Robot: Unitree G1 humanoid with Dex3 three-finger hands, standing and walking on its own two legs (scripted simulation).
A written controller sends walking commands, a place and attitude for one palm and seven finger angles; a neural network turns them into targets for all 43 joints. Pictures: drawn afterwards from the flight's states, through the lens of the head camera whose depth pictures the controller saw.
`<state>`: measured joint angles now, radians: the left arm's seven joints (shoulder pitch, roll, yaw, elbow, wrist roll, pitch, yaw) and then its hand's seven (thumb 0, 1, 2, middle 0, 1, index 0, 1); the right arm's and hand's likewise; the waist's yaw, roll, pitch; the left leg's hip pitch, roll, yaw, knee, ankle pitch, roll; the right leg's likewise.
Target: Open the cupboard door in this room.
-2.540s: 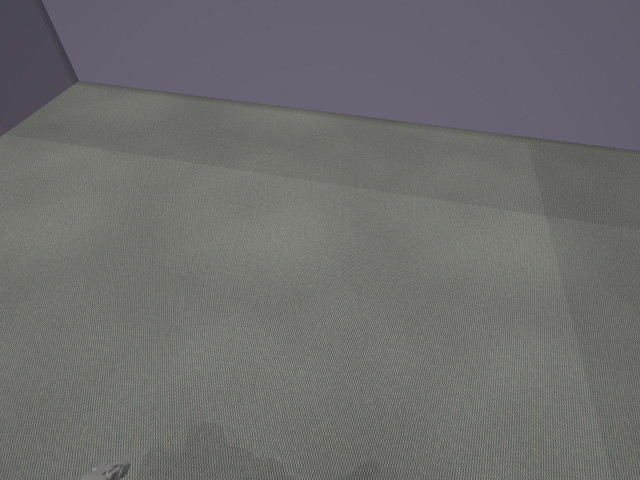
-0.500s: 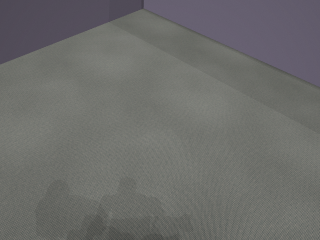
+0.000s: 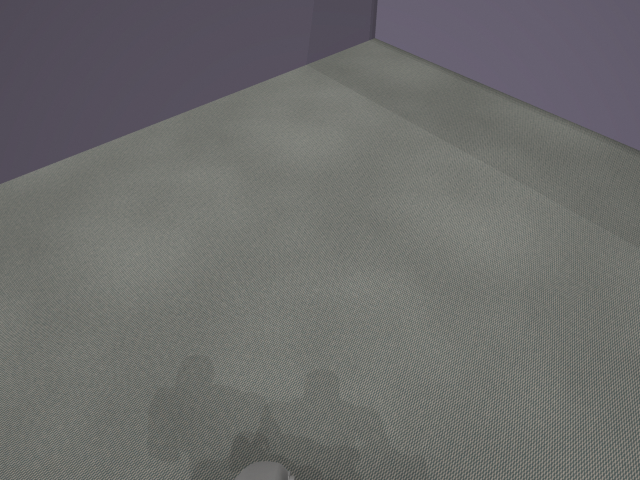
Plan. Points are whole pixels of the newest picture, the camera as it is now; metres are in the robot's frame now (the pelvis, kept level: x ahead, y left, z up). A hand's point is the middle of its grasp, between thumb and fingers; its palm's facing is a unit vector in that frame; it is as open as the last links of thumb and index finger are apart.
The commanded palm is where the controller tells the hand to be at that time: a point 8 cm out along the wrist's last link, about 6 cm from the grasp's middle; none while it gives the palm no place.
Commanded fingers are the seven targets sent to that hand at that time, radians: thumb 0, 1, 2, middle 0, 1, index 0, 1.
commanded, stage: turn or walk to find it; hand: left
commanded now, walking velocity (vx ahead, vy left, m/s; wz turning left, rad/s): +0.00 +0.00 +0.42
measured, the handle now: out of the picture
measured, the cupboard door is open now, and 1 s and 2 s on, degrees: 0 0 0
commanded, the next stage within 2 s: none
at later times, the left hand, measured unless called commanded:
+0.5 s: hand out of the picture +0.02 +0.26 -0.16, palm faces +0.22 -0.94 -0.25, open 7.4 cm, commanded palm none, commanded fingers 0.00 0.90 0.90 -0.20 -0.30 -0.20 -0.30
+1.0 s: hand out of the picture -0.10 +0.24 -0.19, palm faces +0.45 -0.86 -0.23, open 7.4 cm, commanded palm none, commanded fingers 0.00 0.90 0.90 -0.20 -0.30 -0.20 -0.30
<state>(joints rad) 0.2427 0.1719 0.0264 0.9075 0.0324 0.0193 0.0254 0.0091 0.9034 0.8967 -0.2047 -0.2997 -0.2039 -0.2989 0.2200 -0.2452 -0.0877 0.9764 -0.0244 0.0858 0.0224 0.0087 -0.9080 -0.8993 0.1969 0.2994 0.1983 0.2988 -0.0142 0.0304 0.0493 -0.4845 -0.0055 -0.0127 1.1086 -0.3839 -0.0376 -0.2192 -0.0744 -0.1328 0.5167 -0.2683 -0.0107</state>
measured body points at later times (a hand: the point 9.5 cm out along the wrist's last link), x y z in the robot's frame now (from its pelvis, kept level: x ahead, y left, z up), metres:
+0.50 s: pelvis -0.02 +0.04 +0.00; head +0.01 +0.05 +0.45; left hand +0.01 +0.31 -0.14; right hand +0.09 -0.19 -0.14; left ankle -0.03 +0.14 -0.74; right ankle -0.01 -0.10 -0.70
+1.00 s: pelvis -0.04 +0.04 -0.01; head -0.01 +0.07 +0.43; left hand -0.12 +0.28 -0.17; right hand +0.15 -0.16 -0.15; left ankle -0.09 +0.14 -0.74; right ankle +0.00 -0.09 -0.74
